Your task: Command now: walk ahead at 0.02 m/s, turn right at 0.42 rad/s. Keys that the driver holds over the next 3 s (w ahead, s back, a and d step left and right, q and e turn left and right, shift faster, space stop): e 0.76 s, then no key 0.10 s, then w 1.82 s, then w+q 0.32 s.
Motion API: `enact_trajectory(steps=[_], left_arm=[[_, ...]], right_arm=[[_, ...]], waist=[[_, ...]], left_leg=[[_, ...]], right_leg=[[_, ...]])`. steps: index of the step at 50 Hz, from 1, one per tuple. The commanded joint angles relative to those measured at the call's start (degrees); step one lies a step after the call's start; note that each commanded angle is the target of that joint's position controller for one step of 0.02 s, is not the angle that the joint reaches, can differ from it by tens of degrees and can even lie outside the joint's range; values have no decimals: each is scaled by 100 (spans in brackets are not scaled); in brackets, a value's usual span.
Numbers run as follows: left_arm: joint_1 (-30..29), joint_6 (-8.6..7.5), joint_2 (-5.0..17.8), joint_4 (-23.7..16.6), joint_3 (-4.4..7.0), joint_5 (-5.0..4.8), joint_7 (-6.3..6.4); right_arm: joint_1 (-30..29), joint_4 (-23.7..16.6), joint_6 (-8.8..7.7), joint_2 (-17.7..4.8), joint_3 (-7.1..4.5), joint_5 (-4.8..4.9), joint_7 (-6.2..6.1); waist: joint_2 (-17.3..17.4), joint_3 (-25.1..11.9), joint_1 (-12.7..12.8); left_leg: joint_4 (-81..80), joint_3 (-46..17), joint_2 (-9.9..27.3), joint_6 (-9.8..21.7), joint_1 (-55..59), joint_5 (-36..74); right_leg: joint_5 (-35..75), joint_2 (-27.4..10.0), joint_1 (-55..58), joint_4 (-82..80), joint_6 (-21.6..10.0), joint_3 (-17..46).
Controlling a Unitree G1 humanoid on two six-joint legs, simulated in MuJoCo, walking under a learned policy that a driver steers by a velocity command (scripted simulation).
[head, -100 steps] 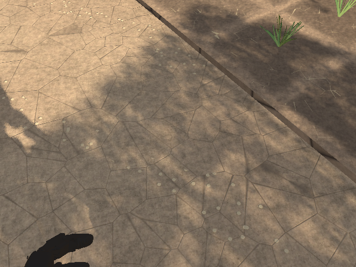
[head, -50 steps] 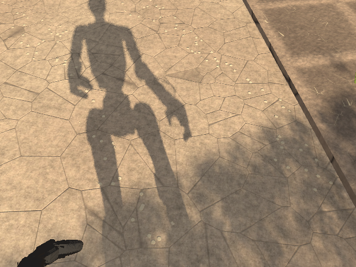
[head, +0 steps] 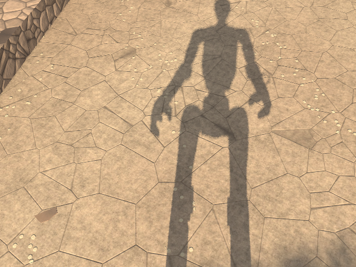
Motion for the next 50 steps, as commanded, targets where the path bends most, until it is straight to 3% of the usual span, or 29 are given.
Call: enact_trajectory(steps=[1, 2, 4, 6, 9, 13, 15, 16, 17, 18, 19, 20, 21, 22, 25, 29, 34, 36, 37, 38, 39, 40, 41, 42, 43, 44, 47, 50], left_arm=[[291, -212, 1181, -393, 296, 155, 44], [20, -266, 1140, -457, 312, 72, 59], [-255, -255, 988, -547, 292, -111, 117], [-178, -154, 991, -550, 315, -128, 164], [-110, -39, 1100, -607, 387, -131, 214], [-311, 46, 1155, -738, 428, -151, 162], [-550, 80, 1103, -821, 411, -223, 168], [-538, 84, 988, -854, 377, -221, 187], [-335, 77, 712, -876, 297, -124, 181], [-94, 15, 544, -995, 268, -121, 155], [-51, -45, 1029, -930, 403, -59, 148], [-21, -30, 1293, -817, 518, -131, 130], [63, 35, 1220, -698, 538, -139, 150], [62, 91, 1125, -671, 525, -116, 169], [-292, 115, 767, -919, 406, -179, 109], [-608, 96, 584, -1205, 286, -145, 4], [-467, 155, 675, -1322, 301, -144, -123], [-206, 191, 665, -1282, 335, -144, -176], [20, 195, 720, -1207, 383, -131, -164], [289, 183, 1039, -1160, 500, -129, -98], [369, 144, 1753, -1326, 620, -84, 15], [428, -9, 1508, -1422, 519, 121, -64], [241, -129, 1303, -1376, 442, 144, -99], [-62, -193, 1122, -1330, 394, 63, -77], [-299, -199, 934, -1333, 323, -13, -47], [-296, -198, 873, -1277, 283, -74, -11], [-5, -271, 733, -1161, 210, -48, 37], [133, -383, 842, -1025, 226, -5, 63]], right_arm=[[-541, -598, -86, -578, -226, 1, -38], [-339, -470, -55, -545, -246, 42, -37], [-274, -410, -47, -589, -269, 16, -66], [-317, -429, -93, -416, -214, 64, -53], [-436, -442, -146, -358, -167, 122, 11], [-210, -365, -186, -543, -210, 162, 106], [142, -245, -237, -593, -254, 150, 152], [303, -174, -252, -703, -301, 120, 149], [473, -194, -238, -1061, -384, 21, 109], [338, -225, -180, -1481, -455, -127, 106], [256, -322, -226, -1215, -384, -216, 107], [-41, -391, -260, -876, -281, -177, 83], [-306, -417, -265, -746, -243, -98, 66], [-377, -421, -268, -678, -217, -14, 42], [-55, -299, -203, -732, -204, -25, -57], [197, -226, -123, -987, -291, -12, -82], [116, -204, -91, -1243, -373, 101, 53], [14, -174, -98, -1264, -380, 217, 80], [114, -101, -111, -1152, -355, 258, 91], [465, 27, -131, -901, -291, 163, 125], [446, -232, -143, -461, -113, -201, 168], [-106, -371, -149, -738, -189, -88, 103], [-224, -349, -105, -934, -251, 81, 67], [-131, -275, -72, -936, -268, 120, 38], [-34, -148, -39, -951, -284, 77, -2], [143, -92, -32, -972, -297, 31, 12], [155, -54, -128, -877, -262, 126, 141], [-192, -107, -288, -813, -214, 121, 191]], waist=[[-1306, -407, 179], [-926, -459, -2], [-741, -582, -113], [-783, -724, -97], [-931, -834, 19], [-1185, -751, -11], [-1165, -705, -247], [-1022, -723, -282], [-181, -904, -189], [1373, -679, 65], [1131, -667, -54], [694, -506, 44], [536, -353, 141], [557, -275, 90], [727, -236, -150], [794, -485, -385], [898, -501, -331], [832, -498, -124], [681, -538, -26], [-105, -665, -19], [-2042, -757, -210], [-1477, -1124, 273], [-1002, -880, 192], [-862, -676, 14], [-725, -605, -81], [-796, -663, -159], [-1025, -526, -55], [-955, -136, 58]], left_leg=[[2363, -668, -281, -190, -1430, -1554], [2579, -772, -191, -211, -1526, -1266], [2279, -842, -60, -304, -1518, -777], [1743, -719, -159, -416, -1276, -497], [755, -727, -222, -473, -794, -240], [-248, -712, -328, -414, -7, -88], [-1400, -631, -332, -291, 620, 691], [-1843, -711, -107, -173, 1159, 1241], [-1956, -1598, 922, 201, 1900, 1689], [-2090, -3049, 2089, 1143, 1997, 2860], [-2144, -3341, 2550, 1695, 1655, 2880], [-2105, -2744, 2199, 1561, 1435, 2624], [-2063, -2147, 1778, 1269, 1326, 2269], [-2057, -1831, 1591, 1143, 1358, 2150], [-2108, -1200, 1405, 1230, 1550, 2547], [-2053, -948, 1657, 1342, 2027, 2741], [-1852, -580, 1819, 1224, 1719, 2910], [-1458, -398, 1803, 967, 1588, 2737], [-1042, -181, 1654, 687, 1326, 2367], [-89, 274, 1304, 217, 602, 1475], [1787, 598, 477, -396, -1220, -1788], [2802, -381, 170, -441, -1525, -2163], [3152, -573, 320, -373, -1541, -1754], [3023, -639, 407, -310, -1537, -1258], [2867, -676, 469, -322, -1478, -889], [2815, -590, 441, -348, -1304, -467], [2231, -488, 418, -300, -1425, 342], [1140, -557, 441, -237, -1551, 586]], right_leg=[[3237, -1855, 1040, -1710, -1698, 2663], [3405, -1562, 1167, -1513, -1428, 2257], [3678, -1319, 1350, -1345, -1133, 1938], [3910, -1115, 1452, -1247, -1079, 1808], [3654, -1014, 1442, -1161, -1062, 1907], [3159, -929, 1007, -1182, -1057, 2359], [2587, -705, 776, -1008, -828, 2480], [1926, -500, 443, -830, -605, 2416], [543, -73, -272, 74, -295, 1968], [-1625, 870, -1499, 1098, 67, 965], [-1885, 433, -1633, 2487, 302, 973], [-1485, 310, -1613, 3023, 362, 981], [-1119, 245, -1632, 3206, 448, 882], [-782, 211, -1760, 3354, 532, 838], [-330, 134, -1859, 3022, 710, 462], [-336, -134, -1556, 1871, 756, 215], [-211, -81, -575, 639, 480, -253], [365, 20, -36, -308, 226, -411], [884, 150, 504, -915, 39, -414], [2116, -126, 1419, -1331, -225, 216], [4674, -1786, 2385, -1211, -1056, 2441], [4435, -2256, 1818, -1403, -1968, 2905], [3920, -1946, 1564, -1506, -1818, 2329], [3332, -1584, 1365, -1535, -1480, 1900], [2997, -1368, 1271, -1542, -1237, 1665], [2368, -1201, 1145, -1685, -1172, 1519], [-449, -1065, 1261, -2369, -1140, 1765], [-583, -1161, 1416, -2644, -1113, 1885]])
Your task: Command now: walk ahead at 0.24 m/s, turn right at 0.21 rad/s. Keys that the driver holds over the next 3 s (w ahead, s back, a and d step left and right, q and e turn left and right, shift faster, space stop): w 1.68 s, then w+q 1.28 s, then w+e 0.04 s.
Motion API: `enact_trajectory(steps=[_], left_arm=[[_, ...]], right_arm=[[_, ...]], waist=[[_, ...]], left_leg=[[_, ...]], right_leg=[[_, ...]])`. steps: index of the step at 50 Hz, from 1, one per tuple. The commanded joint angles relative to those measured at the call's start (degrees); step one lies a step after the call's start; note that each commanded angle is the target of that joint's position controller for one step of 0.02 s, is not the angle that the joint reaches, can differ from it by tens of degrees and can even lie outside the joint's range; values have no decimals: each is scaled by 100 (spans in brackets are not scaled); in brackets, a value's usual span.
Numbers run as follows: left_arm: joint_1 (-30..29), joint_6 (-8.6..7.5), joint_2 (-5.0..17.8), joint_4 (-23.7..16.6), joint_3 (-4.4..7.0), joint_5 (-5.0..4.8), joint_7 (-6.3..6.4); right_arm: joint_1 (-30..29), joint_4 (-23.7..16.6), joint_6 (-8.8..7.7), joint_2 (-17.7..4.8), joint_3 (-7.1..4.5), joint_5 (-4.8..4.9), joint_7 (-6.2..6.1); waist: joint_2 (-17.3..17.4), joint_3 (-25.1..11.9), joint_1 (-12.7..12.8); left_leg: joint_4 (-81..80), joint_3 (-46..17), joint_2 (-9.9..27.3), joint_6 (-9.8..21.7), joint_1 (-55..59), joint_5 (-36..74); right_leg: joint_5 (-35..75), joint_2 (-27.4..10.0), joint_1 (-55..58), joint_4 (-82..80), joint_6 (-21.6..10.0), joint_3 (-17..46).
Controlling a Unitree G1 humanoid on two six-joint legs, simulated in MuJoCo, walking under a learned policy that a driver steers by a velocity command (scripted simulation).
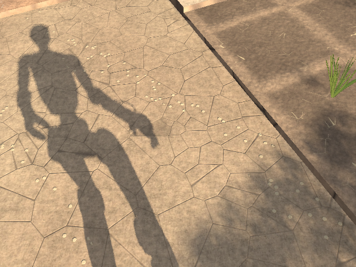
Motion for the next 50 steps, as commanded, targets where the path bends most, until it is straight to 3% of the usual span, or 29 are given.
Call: enact_trajectory(steps=[1, 10, 12, 14, 15, 16, 17, 18, 19, 21, 25, 29, 32, 35, 37, 38, 39, 40, 41, 42, 43, 44, 45, 46, 48, 50], left_arm=[[150, -181, 1030, -187, 279, 10, 50], [452, -242, 1204, 121, 330, -112, -94], [415, -213, 1164, 159, 312, -134, -118], [416, -192, 938, 195, 228, -93, -132], [313, -215, 655, 142, 127, -38, -130], [374, -323, 285, -140, 16, -7, -118], [183, -414, 711, -229, 117, -92, -70], [144, -461, 1009, -220, 213, -203, -82], [105, -468, 983, -178, 208, -211, -99], [-20, -466, 851, -168, 211, -84, -125], [-146, -396, 574, -220, 155, -34, -147], [-863, -449, 290, -450, 34, -59, -198], [-1409, -498, 254, -607, 2, -107, -301], [-1622, -534, 364, -723, 33, -126, -398], [-1342, -532, 554, -673, 111, -101, -411], [-875, -514, 721, -561, 195, -87, -380], [-1, -491, 940, -313, 316, -88, -322], [1027, -446, 1255, -101, 407, -30, -241], [1266, -455, 1718, 25, 487, 4, -269], [1306, -440, 1076, 19, 346, -48, -254], [846, -434, 920, 11, 270, -55, -222], [488, -431, 842, -4, 237, -42, -212], [219, -442, 729, -1, 204, -3, -233], [74, -477, 623, -7, 170, 63, -238], [-17, -546, 612, 68, 180, 10, -253], [13, -608, 738, 206, 213, -32, -242]], right_arm=[[-607, -481, -256, -409, -52, 0, 56], [-779, -500, -524, -306, 80, 88, 220], [-550, -429, -584, -308, 94, 98, 249], [201, -157, -601, -421, 31, 91, 216], [887, -16, -616, -681, -53, 82, 155], [1427, 62, -601, -1410, -220, 19, 128], [1644, 96, -613, -1225, -183, 6, 181], [1308, 25, -634, -889, -59, 6, 189], [1034, -63, -633, -665, 12, -24, 186], [714, -137, -617, -439, 108, -71, 176], [776, -91, -629, -511, 109, -37, 124], [1030, 43, -568, -597, 106, 5, 49], [1403, 199, -516, -666, 96, 45, 24], [1525, 314, -429, -722, 63, 77, 6], [1470, 320, -377, -842, 16, 66, -21], [1415, 310, -342, -913, -8, 51, -36], [1321, 276, -298, -868, 20, 28, -52], [1354, 135, -308, -651, 119, -91, -67], [2251, 35, -426, 221, 376, -88, 15], [1800, 129, -560, -406, 251, 51, 67], [1132, -119, -636, -697, 155, 210, 102], [777, -221, -684, -628, 187, 186, 88], [617, -243, -677, -561, 172, 84, 77], [755, -210, -624, -515, 155, 50, 80], [991, -133, -500, -287, 202, 33, 72], [755, -229, -414, -182, 237, -23, 45]], waist=[[-1010, -70, 248], [-835, 174, 388], [-763, 117, 196], [-675, -118, -182], [-345, -418, -497], [1178, -835, -528], [1175, -801, -705], [765, -327, -556], [604, -112, -428], [397, 138, -265], [269, 141, -174], [225, 244, -381], [177, 412, -567], [210, 457, -466], [331, 176, -205], [423, -187, 80], [354, -754, 558], [-53, -1612, 922], [-1720, -2535, 382], [-1355, -2520, 699], [-1091, -1412, 649], [-527, -882, 467], [-310, -471, 274], [-453, -400, 57], [-561, -337, -138], [-540, -84, -177]], left_leg=[[-961, -195, 141, 57, -808, 367], [-2330, 3, 47, 281, 49, 352], [-2685, 118, -26, 415, 639, 571], [-2902, 190, -150, 530, 1842, 563], [-3098, -440, 320, 750, 2778, 303], [-3721, -2521, 1558, 1489, 4014, -605], [-4352, -3931, 1999, 1976, 4069, -1764], [-4400, -3581, 1910, 1856, 3795, -2093], [-4419, -3032, 1649, 1683, 3524, -1797], [-4602, -2223, 1291, 1516, 2948, -639], [-4841, -1228, 967, 1513, 2592, 1307], [-4886, -505, 680, 1345, 2370, 2102], [-4893, -487, 836, 1353, 2541, 1992], [-4603, -531, 1125, 1275, 3149, 2524], [-4077, -486, 1182, 1167, 3476, 3906], [-3464, -405, 1119, 1107, 3530, 4956], [-2405, -198, 881, 956, 3231, 5413], [-768, -130, 646, 804, 1945, 3895], [1424, -210, -526, 438, -369, -760], [2058, -908, -446, 472, -1013, -1574], [2150, -753, -145, 516, -1420, -1195], [1861, -586, 143, 528, -1293, -687], [1493, -502, 314, 480, -1119, -392], [1300, -548, 470, 448, -760, -174], [972, -490, 553, 331, -449, -64], [495, -414, 627, 193, -591, 165]], right_leg=[[-1221, -1489, 919, -1354, -858, 1676], [-1271, -1575, 412, -1239, -935, 1579], [-1163, -1515, 203, -1006, -842, 1482], [-815, -1231, -298, -384, -626, 1217], [-473, -857, -847, 681, -348, 803], [-1152, -33, -2328, 2760, 133, -103], [-2141, 55, -3263, 3961, 278, 237], [-1744, -296, -3673, 4454, 182, 455], [-1241, -502, -3723, 4498, 136, 346], [-489, -778, -3481, 4085, 168, 294], [349, -805, -3202, 3362, 436, 31], [1393, -638, -2672, 1788, 513, -205], [1770, -492, -2450, 1077, 442, -287], [1460, -428, -2491, 715, 211, -197], [1007, -240, -1975, 651, 14, -300], [819, -66, -1304, 659, -129, -436], [1031, 11, -66, 506, -323, -538], [1201, -884, 1899, 890, -650, 405], [-142, -2384, 3918, 422, -1677, 3390], [-807, -2378, 3772, -295, -1602, 4135], [-601, -2180, 2938, -456, -1340, 3183], [-8, -1955, 2048, -592, -1200, 2512], [606, -1730, 1304, -761, -1136, 2020], [915, -1577, 842, -941, -1104, 1704], [1113, -1470, 366, -1271, -1186, 1351], [1260, -1445, 23, -1503, -1219, 1008]])
Over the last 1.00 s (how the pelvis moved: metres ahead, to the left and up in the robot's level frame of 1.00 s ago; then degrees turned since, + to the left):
0.00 -0.03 0.02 -31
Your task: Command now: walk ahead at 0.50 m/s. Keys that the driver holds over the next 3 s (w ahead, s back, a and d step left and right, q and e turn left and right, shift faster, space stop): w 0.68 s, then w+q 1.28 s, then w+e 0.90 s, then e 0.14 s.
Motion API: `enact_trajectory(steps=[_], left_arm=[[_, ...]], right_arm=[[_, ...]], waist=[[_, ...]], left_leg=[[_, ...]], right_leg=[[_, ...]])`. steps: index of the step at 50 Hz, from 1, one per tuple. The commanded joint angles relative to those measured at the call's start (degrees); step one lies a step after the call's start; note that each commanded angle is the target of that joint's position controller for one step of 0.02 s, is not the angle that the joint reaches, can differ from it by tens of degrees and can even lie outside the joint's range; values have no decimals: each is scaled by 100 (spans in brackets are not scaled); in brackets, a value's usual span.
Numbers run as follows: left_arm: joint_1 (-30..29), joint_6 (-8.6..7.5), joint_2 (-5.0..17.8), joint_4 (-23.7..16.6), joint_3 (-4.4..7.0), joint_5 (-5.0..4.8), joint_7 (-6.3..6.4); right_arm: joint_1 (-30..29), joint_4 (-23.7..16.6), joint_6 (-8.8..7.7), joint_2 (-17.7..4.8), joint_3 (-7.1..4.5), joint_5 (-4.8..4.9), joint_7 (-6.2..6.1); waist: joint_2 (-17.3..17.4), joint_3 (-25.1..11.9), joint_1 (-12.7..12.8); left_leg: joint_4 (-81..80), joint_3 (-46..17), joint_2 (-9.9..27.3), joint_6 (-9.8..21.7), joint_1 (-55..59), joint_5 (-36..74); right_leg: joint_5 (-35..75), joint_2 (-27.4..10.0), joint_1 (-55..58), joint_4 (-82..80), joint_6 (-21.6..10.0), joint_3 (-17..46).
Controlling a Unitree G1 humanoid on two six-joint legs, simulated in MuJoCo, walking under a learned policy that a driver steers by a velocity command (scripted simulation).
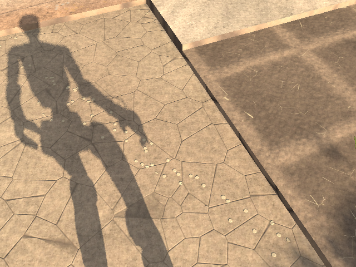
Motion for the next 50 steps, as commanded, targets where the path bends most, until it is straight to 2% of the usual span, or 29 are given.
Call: enact_trajectory(steps=[1, 5, 8, 10, 13, 14, 15, 16, 17, 18, 19, 20, 21, 22, 24, 27, 32, 35, 37, 40, 41, 42, 43, 44, 45, 46, 47, 48, 50], left_arm=[[-247, -174, 776, -277, 190, -24, 41], [-5, -108, 929, -109, 215, -54, 115], [400, -50, 1076, 103, 246, -113, 124], [525, 18, 1104, 220, 259, -137, 139], [520, 128, 1180, 326, 290, -139, 184], [409, 165, 1202, 324, 288, -135, 197], [411, 196, 1067, 323, 232, -99, 210], [488, 194, 759, 179, 90, 36, 234], [1218, 68, 93, 64, -99, -6, 182], [909, -42, 690, 162, 14, -122, 154], [366, -106, 990, 6, 103, -257, 127], [51, -126, 933, -68, 84, -224, 153], [-118, -115, 890, -95, 101, -118, 173], [-28, -67, 830, -76, 115, -84, 168], [145, 45, 618, -14, 78, -68, 170], [-266, 130, 508, -157, 42, -11, 199], [-1184, 47, 334, -366, -34, -38, 115], [-1747, -4, 343, -544, -49, -75, 37], [-1979, -53, 396, -666, -35, -85, -25], [-1679, -129, 613, -612, 45, -73, -64], [-1200, -150, 742, -479, 122, -63, -41], [-357, -160, 1024, -234, 261, -30, 15], [674, -138, 1438, -97, 374, 56, 84], [797, -68, 1661, 14, 421, 56, 61], [678, -58, 1048, -68, 271, 10, 65], [326, -64, 819, -78, 199, -17, 90], [-39, -76, 712, -82, 161, -1, 91], [-293, -92, 557, -61, 130, 19, 83], [-551, -156, 464, -3, 128, 74, 87]], right_arm=[[193, -308, 51, -271, -51, -78, -33], [-661, -505, -35, -153, 11, -75, 38], [-1192, -660, -86, -181, 15, -13, 114], [-1404, -770, -106, -264, -11, 6, 172], [-1251, -788, -132, -421, -77, -4, 232], [-854, -689, -139, -527, -142, -14, 224], [-37, -440, -134, -770, -281, -26, 181], [973, -258, -111, -1196, -411, -74, 122], [1196, -159, -73, -1658, -502, -99, 138], [1192, -208, -74, -1041, -357, -12, 154], [815, -262, -88, -812, -279, -30, 138], [453, -320, -90, -708, -246, -66, 131], [192, -346, -95, -557, -206, -104, 140], [58, -365, -117, -444, -166, -164, 141], [42, -313, -173, -454, -181, -128, 148], [174, -158, -208, -629, -237, -89, 96], [521, 62, -132, -761, -259, -35, 12], [910, 266, -58, -808, -274, 7, 1], [1056, 369, 21, -822, -287, 32, -22], [963, 394, 105, -949, -351, 50, -80], [827, 371, 126, -968, -352, 52, -88], [811, 337, 125, -794, -287, 7, -87], [795, 145, 107, -411, -143, -135, -85], [1583, 84, 3, 147, -4, -8, -61], [1238, 169, -45, -527, -157, 126, -62], [762, 14, -60, -764, -251, 202, -61], [557, -23, -46, -687, -252, 167, -87], [472, -38, -7, -611, -278, 99, -94], [654, -18, 138, -376, -284, 118, -74]], waist=[[-530, -104, -225], [-466, 78, 71], [-477, 117, 303], [-512, 158, 321], [-630, 17, 123], [-658, -215, -138], [-557, -749, -512], [47, -1636, -859], [1617, -2228, -445], [1039, -2163, -722], [690, -1342, -697], [255, -925, -550], [114, -588, -410], [228, -530, -227], [254, -511, -82], [81, -228, -102], [64, 4, -421], [36, 155, -636], [57, 220, -626], [215, 30, -332], [236, -239, -24], [151, -862, 350], [-500, -1834, 717], [-2054, -2485, 307], [-1364, -2026, 536], [-1101, -1231, 493], [-764, -837, 314], [-735, -525, 171], [-877, -347, -78]], left_leg=[[-582, -144, 344, -188, -431, 589], [-2258, 52, 163, -210, -260, 2045], [-2902, 123, -1, -169, -134, 2389], [-3187, 55, -41, -43, -276, 2157], [-3438, 129, -176, 192, 29, 1469], [-3581, 294, -335, 308, 623, 1357], [-3610, 419, -464, 475, 1780, 1375], [-3400, -588, 459, 825, 3436, 1596], [-4087, -3389, 1638, 1792, 5234, 311], [-4612, -3951, 1605, 1752, 5199, -607], [-4683, -3101, 1431, 1494, 4567, -493], [-4751, -2458, 1210, 1359, 3844, 94], [-4892, -2008, 1015, 1313, 3212, 729], [-5039, -1703, 873, 1271, 2812, 1159], [-5309, -1326, 773, 1350, 2455, 1611], [-5595, -879, 732, 1415, 2312, 2004], [-5702, -235, 448, 1137, 2445, 1944], [-5559, -309, 595, 1136, 2785, 1875], [-5313, -495, 752, 1112, 3142, 2040], [-4801, -749, 877, 977, 3392, 2612], [-4287, -653, 725, 874, 3273, 3301], [-3299, -448, 388, 699, 2826, 3457], [-1515, -179, -66, 459, 1658, 1894], [200, -82, -870, 155, -404, -1545], [812, -641, -567, 159, -937, -1580], [874, -538, -331, 187, -1190, -1038], [732, -417, -92, 151, -1000, -564], [498, -416, 56, 117, -836, -246], [304, -409, 233, 63, -348, 71]], right_leg=[[906, -1648, 66, -1342, -1142, 1364], [858, -1336, 95, -1390, -854, 751], [654, -1500, 486, -1271, -779, 761], [707, -1703, 951, -1064, -708, 839], [1371, -1904, 1481, -575, -540, 927], [2178, -1787, 1497, -73, -434, 802], [2732, -1483, 1247, 937, -278, 565], [1504, -1131, 235, 2692, -47, 274], [-2090, -45, -2122, 4633, 354, 286], [-2557, -263, -2818, 5315, 328, 1046], [-2081, -555, -3187, 5398, 240, 966], [-1558, -844, -3054, 5170, 229, 794], [-1218, -1011, -2870, 4816, 260, 748], [-969, -1148, -2510, 4615, 280, 794], [-794, -1189, -2197, 4331, 371, 733], [-214, -1241, -2504, 3580, 541, 679], [1226, -1046, -2328, 1833, 564, 465], [1316, -917, -2306, 1308, 520, 414], [1034, -837, -2388, 1028, 444, 483], [504, -684, -1756, 734, 282, 472], [477, -549, -981, 540, 170, 335], [629, -636, 391, 614, -19, 364], [679, -1748, 2153, 879, -381, 1501], [-606, -2886, 3707, 255, -1128, 3898], [-1399, -2729, 3288, -143, -943, 3990], [-1321, -2574, 2586, -293, -722, 3126], [-804, -2367, 1874, -471, -629, 2551], [-397, -2186, 1329, -666, -596, 2075], [88, -1996, 700, -1009, -566, 1396]])
Over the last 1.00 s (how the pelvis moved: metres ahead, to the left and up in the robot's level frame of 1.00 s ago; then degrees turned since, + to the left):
0.45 0.01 -0.01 -1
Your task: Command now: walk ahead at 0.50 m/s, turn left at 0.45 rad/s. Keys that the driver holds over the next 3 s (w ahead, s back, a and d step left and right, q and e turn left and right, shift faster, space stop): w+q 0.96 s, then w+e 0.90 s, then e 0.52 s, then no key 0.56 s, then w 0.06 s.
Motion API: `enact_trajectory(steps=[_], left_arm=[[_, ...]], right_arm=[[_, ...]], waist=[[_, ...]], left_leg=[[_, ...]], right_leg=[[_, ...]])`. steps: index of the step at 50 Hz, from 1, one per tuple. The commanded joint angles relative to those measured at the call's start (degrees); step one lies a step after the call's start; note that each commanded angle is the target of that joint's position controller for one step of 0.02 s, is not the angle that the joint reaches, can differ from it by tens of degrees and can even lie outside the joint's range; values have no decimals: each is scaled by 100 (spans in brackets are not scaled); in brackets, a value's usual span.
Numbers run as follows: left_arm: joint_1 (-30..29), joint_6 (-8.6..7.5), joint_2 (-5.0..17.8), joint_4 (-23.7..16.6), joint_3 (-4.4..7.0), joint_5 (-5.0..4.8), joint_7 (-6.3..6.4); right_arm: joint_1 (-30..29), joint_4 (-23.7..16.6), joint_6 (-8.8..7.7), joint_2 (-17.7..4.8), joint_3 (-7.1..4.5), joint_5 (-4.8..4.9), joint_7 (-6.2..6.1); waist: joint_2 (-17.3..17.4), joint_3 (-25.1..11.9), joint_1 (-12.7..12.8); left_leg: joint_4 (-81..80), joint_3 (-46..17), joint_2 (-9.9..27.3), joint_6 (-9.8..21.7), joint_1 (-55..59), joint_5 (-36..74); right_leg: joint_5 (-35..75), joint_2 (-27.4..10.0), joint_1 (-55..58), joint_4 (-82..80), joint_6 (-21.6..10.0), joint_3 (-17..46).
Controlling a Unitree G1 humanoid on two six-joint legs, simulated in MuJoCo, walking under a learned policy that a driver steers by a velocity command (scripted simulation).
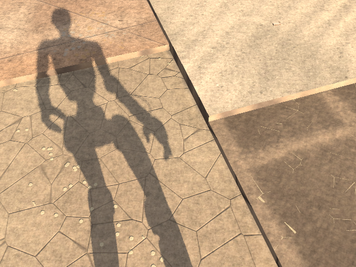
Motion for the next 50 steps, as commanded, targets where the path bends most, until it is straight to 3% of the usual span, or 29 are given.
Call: enact_trajectory(steps=[1, 4, 7, 10, 13, 16, 17, 18, 19, 20, 21, 22, 23, 24, 25, 29, 34, 37, 40, 42, 43, 44, 45, 46, 47, 48, 49, 50], left_arm=[[38, -131, 570, -117, 171, 21, 28], [69, -160, 759, 29, 249, 34, 81], [120, -106, 902, 110, 292, 32, 139], [351, -26, 1054, 206, 341, -25, 178], [560, 93, 1184, 319, 399, -127, 182], [464, 216, 1404, 313, 472, -224, 204], [382, 265, 1451, 291, 487, -261, 208], [317, 294, 1358, 264, 444, -271, 211], [478, 256, 1013, 159, 311, -71, 213], [899, 94, 274, -158, 82, 84, 153], [244, -105, 821, -204, 157, -150, 86], [-157, -212, 1016, -351, 214, -331, 54], [-168, -272, 942, -307, 193, -243, 95], [-115, -273, 964, -233, 228, -88, 137], [8, -211, 998, -191, 258, -54, 130], [-206, -6, 768, -287, 226, 52, 139], [-1186, -41, 540, -594, 120, -9, 68], [-1552, -108, 603, -764, 117, -65, -6], [-1532, -189, 771, -808, 171, -75, -72], [-1133, -245, 903, -723, 239, -86, -64], [-575, -276, 1032, -575, 321, -56, -30], [224, -298, 1270, -478, 404, 40, 10], [1032, -233, 1731, -346, 532, 120, 47], [1084, -179, 1419, -260, 461, -42, -8], [789, -136, 970, -353, 340, -99, 14], [481, -74, 817, -408, 285, -60, 42], [336, -50, 711, -330, 234, -11, 29], [290, -63, 611, -262, 182, 41, 18]], right_arm=[[52, -446, 74, -292, -137, 13, -4], [-257, -654, 168, -208, -131, -43, 4], [-657, -798, 121, -130, -92, -51, 110], [-1268, -1029, 91, -51, -38, -65, 229], [-1630, -1270, 114, -130, -52, -60, 313], [-1384, -1368, 167, -367, -177, -83, 351], [-844, -1262, 191, -537, -287, -71, 340], [88, -1005, 213, -831, -475, -48, 282], [908, -809, 278, -1384, -676, -10, 153], [522, -952, 189, -1852, -680, -9, 160], [554, -1128, 63, -1301, -513, -42, 233], [369, -1078, -39, -1026, -426, -87, 256], [58, -1104, -86, -896, -381, -76, 251], [-307, -1168, -92, -724, -331, -100, 230], [-503, -1270, -96, -598, -276, -169, 197], [-317, -1236, -136, -771, -316, -123, 59], [73, -1078, -71, -822, -335, -86, -61], [321, -940, -40, -828, -348, -52, -68], [393, -881, 32, -773, -346, -45, -111], [301, -893, 83, -771, -357, -56, -128], [187, -944, 93, -660, -313, -60, -116], [100, -1053, 79, -390, -202, -120, -82], [798, -1157, 41, -42, -98, -21, -83], [1005, -1173, 12, -302, -84, 28, -96], [536, -1133, 32, -778, -207, 48, -90], [89, -1211, 63, -863, -235, -4, -94], [-191, -1276, 49, -740, -221, -93, -83], [-239, -1292, 42, -584, -214, -114, -60]], waist=[[-835, -229, 43], [-641, -12, 22], [-560, 72, 141], [-444, 226, 382], [-464, 334, 450], [-658, 22, 135], [-675, -300, -202], [-526, -779, -705], [327, -1249, -928], [1532, -1760, -146], [640, -2032, -584], [375, -1259, -562], [-60, -856, -319], [-137, -616, -90], [-7, -570, 82], [-63, -373, 113], [194, -116, -257], [247, -41, -394], [340, -81, -332], [557, -184, -110], [547, -476, 193], [269, -1227, 581], [-1189, -2201, 486], [-1951, -2233, 412], [-1257, -1364, 521], [-814, -788, 503], [-624, -368, 425], [-689, -205, 282]], left_leg=[[49, -290, 565, -75, -1043, 470], [-519, -301, 622, -182, -1377, 1040], [-1545, -95, 567, -175, -1305, 1920], [-2331, 244, 475, -91, -1232, 2252], [-2737, 401, 394, 79, -1350, 1939], [-2843, 804, -28, 390, -683, 1107], [-2933, 970, -285, 544, 37, 960], [-3257, 1019, -579, 755, 1376, 1252], [-3423, -298, 141, 1105, 3028, 1277], [-4299, -3661, 1348, 2145, 4411, -108], [-4985, -4313, 1597, 2105, 4483, -572], [-5054, -3568, 1492, 1856, 3966, -135], [-4995, -2893, 1241, 1665, 3203, 505], [-5013, -2349, 1009, 1524, 2510, 1145], [-5124, -2070, 863, 1473, 2098, 1561], [-5354, -1473, 612, 1507, 1491, 2497], [-5299, -1171, 257, 1131, 1243, 1839], [-5098, -1449, 371, 1055, 1390, 1628], [-4590, -1894, 548, 992, 1914, 1737], [-4214, -2103, 580, 902, 2037, 2189], [-3709, -1993, 338, 760, 1933, 2616], [-2441, -1676, 27, 563, 1375, 2368], [-415, -896, -801, 74, -598, 418], [570, -820, -656, -4, -1665, -1352], [963, -844, -314, -38, -2029, -897], [935, -575, -102, -61, -1960, -454], [634, -516, 21, -53, -1779, -143], [365, -535, 142, -19, -1525, 38]], right_leg=[[479, -1608, 933, -1638, -857, 1351], [933, -1605, 876, -1835, -920, 739], [1164, -1451, 1005, -1877, -823, 114], [1252, -1522, 1289, -1856, -770, -253], [1518, -1707, 1894, -1614, -656, -426], [3619, -1761, 2258, -656, -470, -657], [4348, -1677, 2184, 175, -386, -767], [4293, -1437, 1688, 1426, -198, -926], [2138, -1127, 203, 3299, 101, -958], [-2525, 103, -2107, 5003, 395, -62], [-2493, -11, -2673, 5442, 270, 1028], [-1907, -237, -3071, 5281, 120, 979], [-1408, -492, -2834, 4822, 52, 994], [-1076, -662, -2433, 4319, 81, 1017], [-844, -767, -2061, 4091, 107, 1072], [-153, -635, -1920, 3068, 456, 906], [1427, -263, -1640, 1079, 592, 865], [1606, -130, -1435, 560, 509, 920], [1125, -65, -1332, 217, 363, 1035], [612, -12, -829, 119, 189, 954], [721, 4, -1, -119, 28, 846], [663, -643, 1463, 100, -310, 1372], [-337, -1989, 3742, -51, -1170, 3599], [-1558, -2480, 3989, -641, -1367, 5105], [-2097, -2286, 3257, -800, -1124, 4427], [-1626, -2056, 2467, -886, -924, 3584], [-1019, -1777, 1713, -1055, -899, 3067], [-606, -1558, 1259, -1204, -883, 2686]])
Over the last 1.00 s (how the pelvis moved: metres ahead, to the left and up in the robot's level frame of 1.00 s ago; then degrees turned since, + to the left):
0.55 0.02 0.00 7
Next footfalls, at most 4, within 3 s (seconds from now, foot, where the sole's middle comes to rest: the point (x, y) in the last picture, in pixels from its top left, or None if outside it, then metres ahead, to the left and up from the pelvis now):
0.36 left None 0.34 0.18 -0.78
0.88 right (162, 212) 0.69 0.11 -0.78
1.34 left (78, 202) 0.74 0.46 -0.78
1.84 right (122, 134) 1.10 0.31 -0.78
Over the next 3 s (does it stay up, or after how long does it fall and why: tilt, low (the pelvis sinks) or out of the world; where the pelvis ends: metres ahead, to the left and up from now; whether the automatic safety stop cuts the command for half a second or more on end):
stays up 1.17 0.37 0.00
